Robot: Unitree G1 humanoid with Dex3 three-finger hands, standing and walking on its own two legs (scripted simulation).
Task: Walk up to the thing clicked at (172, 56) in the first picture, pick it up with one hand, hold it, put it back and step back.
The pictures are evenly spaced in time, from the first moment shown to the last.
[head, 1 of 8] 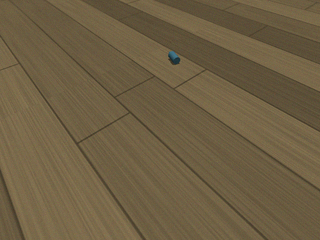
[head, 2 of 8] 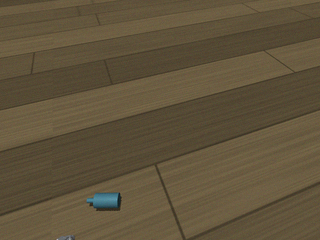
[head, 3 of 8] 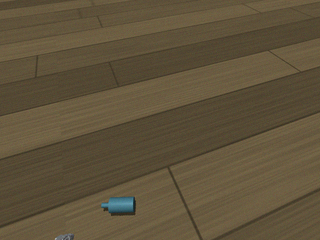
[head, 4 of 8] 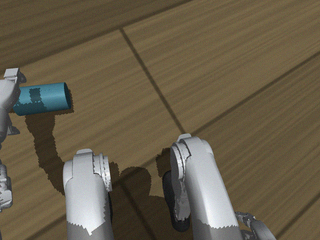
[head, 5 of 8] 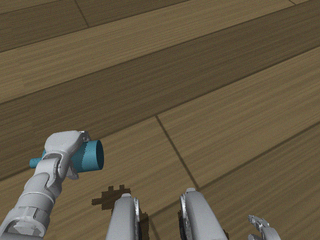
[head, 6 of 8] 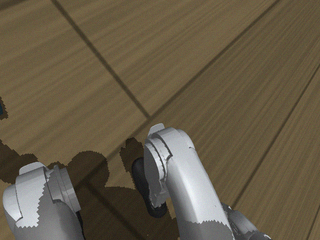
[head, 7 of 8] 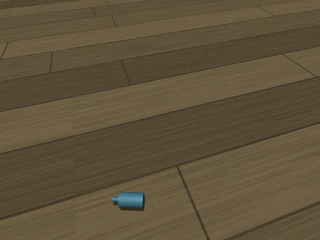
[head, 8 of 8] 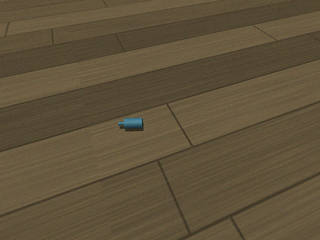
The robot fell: no
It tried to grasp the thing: yes
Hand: left
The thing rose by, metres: 0.67
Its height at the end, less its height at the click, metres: +0.00
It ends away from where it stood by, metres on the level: 0.01
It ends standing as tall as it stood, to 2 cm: yes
